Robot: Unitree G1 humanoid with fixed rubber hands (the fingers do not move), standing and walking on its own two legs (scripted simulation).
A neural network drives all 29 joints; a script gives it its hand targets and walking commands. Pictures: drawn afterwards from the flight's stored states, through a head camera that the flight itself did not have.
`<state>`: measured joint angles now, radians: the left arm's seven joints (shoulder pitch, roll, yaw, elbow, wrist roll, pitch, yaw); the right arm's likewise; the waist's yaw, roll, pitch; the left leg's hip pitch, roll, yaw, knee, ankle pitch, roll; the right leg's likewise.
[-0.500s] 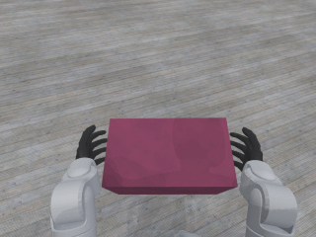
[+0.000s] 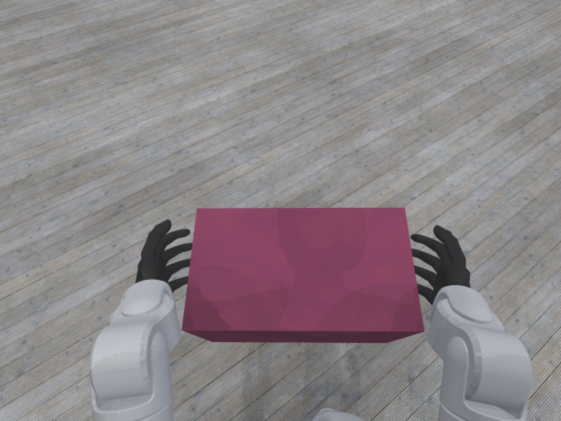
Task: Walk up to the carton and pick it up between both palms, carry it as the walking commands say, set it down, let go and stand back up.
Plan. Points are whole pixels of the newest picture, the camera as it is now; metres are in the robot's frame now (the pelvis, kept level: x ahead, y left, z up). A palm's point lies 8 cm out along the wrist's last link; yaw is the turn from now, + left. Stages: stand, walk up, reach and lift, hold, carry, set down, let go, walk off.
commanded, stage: carry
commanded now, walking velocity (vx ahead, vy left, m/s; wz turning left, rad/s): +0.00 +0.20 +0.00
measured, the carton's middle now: (299, 281) +0.30 -0.01 +0.01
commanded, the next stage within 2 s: none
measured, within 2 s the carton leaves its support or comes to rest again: neither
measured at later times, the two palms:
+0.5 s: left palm (190, 114) +0.59 +0.18 +0.07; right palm (381, 123) +0.59 -0.16 +0.05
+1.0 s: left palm (230, 28) +0.97 +0.15 +0.03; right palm (364, 38) +0.97 -0.19 +0.01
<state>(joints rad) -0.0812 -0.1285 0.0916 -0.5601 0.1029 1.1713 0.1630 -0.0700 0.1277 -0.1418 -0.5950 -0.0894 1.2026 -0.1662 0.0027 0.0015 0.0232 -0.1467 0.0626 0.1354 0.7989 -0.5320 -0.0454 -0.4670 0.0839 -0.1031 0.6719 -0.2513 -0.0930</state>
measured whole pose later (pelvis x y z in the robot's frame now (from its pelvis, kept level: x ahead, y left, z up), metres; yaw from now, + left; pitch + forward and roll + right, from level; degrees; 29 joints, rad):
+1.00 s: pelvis +0.72 -0.01 -0.06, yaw +4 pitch +7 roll +3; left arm -0.03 -0.13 0.12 -0.55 0.08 1.11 0.13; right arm -0.04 0.13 -0.09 -0.61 -0.08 1.19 -0.20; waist -0.05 0.03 0.01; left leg -0.22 0.02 0.05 1.11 -0.70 -0.04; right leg -0.73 0.05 -0.03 1.11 -0.50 -0.09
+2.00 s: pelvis +1.65 -0.08 -0.03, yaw +2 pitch +10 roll +1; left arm 0.01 -0.13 0.14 -0.38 0.09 0.96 0.15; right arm -0.03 0.13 -0.12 -0.33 -0.07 0.95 -0.15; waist -0.03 0.04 -0.09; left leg -0.45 -0.07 0.17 0.92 -0.66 0.14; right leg -0.62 0.12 -0.01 1.60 -0.79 -0.03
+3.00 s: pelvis +2.63 -0.07 -0.04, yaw +7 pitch +8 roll +2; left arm -0.03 -0.10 0.17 -0.04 0.13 0.63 0.10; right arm -0.07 0.13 -0.17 0.03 -0.11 0.63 -0.08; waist 0.02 -0.08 -0.03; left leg -0.65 -0.08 0.10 1.00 -0.50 0.11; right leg -0.25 0.09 -0.07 1.20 -0.65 -0.03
